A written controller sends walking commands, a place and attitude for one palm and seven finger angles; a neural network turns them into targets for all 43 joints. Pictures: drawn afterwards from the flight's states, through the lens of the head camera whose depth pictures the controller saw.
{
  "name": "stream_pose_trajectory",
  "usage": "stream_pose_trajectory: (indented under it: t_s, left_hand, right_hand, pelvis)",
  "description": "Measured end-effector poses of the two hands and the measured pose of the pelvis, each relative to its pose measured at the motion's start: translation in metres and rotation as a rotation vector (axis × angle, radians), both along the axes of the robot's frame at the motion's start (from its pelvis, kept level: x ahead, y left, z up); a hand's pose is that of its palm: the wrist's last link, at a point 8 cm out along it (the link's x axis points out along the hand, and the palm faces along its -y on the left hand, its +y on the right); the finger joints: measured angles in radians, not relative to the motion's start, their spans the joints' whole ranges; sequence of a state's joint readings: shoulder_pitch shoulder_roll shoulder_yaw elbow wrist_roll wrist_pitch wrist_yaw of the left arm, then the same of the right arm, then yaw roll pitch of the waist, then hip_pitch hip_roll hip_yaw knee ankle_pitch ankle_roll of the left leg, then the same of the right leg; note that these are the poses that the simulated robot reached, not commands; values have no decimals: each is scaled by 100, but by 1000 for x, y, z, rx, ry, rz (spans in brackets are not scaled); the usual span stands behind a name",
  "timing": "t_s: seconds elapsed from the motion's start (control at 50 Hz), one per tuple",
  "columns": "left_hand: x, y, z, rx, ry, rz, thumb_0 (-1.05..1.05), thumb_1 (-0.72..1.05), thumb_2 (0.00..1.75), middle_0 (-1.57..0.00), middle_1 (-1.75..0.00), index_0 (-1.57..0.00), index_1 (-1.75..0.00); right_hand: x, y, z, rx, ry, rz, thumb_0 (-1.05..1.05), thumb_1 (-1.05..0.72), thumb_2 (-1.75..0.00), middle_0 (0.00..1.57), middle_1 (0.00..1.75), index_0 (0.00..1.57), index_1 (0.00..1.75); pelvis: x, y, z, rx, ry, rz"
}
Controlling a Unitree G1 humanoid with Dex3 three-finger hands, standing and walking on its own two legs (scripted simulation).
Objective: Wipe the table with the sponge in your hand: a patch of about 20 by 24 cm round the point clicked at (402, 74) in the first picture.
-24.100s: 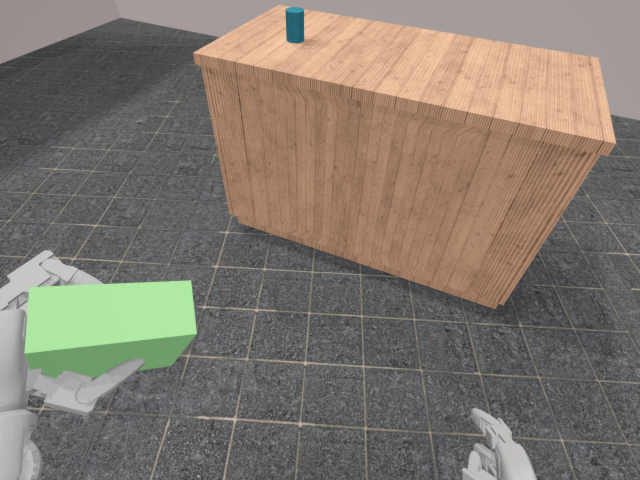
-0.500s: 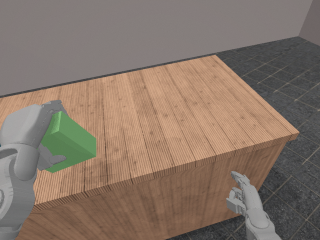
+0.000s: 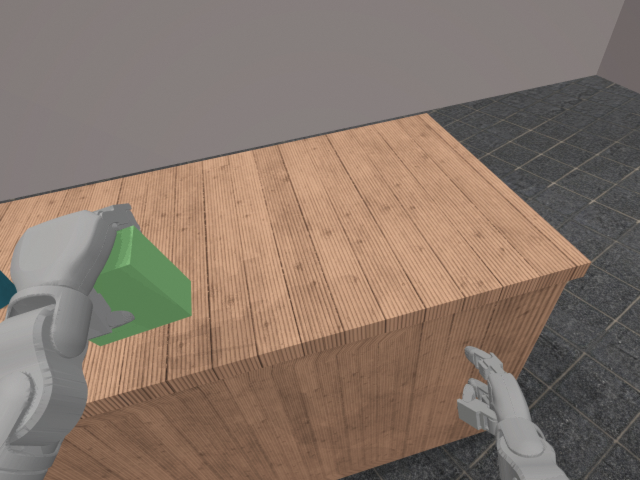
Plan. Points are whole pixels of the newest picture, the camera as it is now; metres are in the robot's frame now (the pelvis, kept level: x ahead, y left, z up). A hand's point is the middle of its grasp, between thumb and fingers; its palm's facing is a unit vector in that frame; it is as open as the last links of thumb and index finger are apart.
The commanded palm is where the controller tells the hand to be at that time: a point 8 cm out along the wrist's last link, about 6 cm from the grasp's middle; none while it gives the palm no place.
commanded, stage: turn the palm down, sponge in hand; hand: left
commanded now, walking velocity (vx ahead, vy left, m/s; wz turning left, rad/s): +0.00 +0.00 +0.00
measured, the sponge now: (126, 298) +0.24 +0.28 +0.14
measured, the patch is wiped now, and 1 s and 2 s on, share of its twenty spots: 0.00 0.00 0.00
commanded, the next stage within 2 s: move the sponge above the wiping area in 0.20 s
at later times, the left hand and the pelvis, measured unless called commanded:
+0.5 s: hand (122, 274) +0.25 +0.27 +0.18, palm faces +0.17 -0.08 -0.98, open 9.7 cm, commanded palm +0.20 +0.27 +0.25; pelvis +0.00 -0.01 +0.00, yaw +0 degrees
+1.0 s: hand (131, 278) +0.26 +0.28 +0.16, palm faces +0.11 -0.07 -0.99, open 9.7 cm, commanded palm +0.21 +0.28 +0.23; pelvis +0.01 +0.00 +0.00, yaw +0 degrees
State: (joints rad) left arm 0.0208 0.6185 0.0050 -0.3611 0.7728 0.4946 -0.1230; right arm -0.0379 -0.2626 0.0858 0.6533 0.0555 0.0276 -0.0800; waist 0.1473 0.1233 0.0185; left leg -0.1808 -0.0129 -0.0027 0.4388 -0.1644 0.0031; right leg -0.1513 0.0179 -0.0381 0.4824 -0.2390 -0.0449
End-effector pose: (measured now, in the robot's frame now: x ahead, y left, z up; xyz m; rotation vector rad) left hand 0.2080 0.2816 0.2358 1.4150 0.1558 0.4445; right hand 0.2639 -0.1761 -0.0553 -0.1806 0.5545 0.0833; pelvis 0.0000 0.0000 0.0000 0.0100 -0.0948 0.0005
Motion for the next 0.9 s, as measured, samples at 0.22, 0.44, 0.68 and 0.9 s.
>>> stream_pose_trajectory:
  t_s: [0.22,0.44,0.68,0.9]
  left_hand:
    - [2,-9,0,6,1,-7,1,-45,103,-79,-136,-77,-136]
    - [9,-12,-4,10,20,-3,1,-45,103,-79,-136,-77,-136]
    - [19,-9,-15,15,63,4,1,-45,103,-79,-136,-77,-136]
    - [24,-3,-23,15,97,15,1,-45,103,-79,-136,-77,-137]
  right_hand:
    - [-3,-14,-2,6,-6,-25,2,-90,-90,20,30,20,30]
    - [-1,-20,-4,8,-8,-33,2,-90,-90,20,30,20,30]
    - [0,-21,-7,4,8,-31,2,-90,-90,20,30,20,30]
    - [3,-17,-9,1,24,-24,2,-90,-90,20,30,20,30]
  pelvis:
    - [1,-7,-1,3,-2,-6]
    - [3,-11,-1,4,1,-5]
    - [8,-10,0,5,9,-4]
    - [12,-6,1,3,16,3]
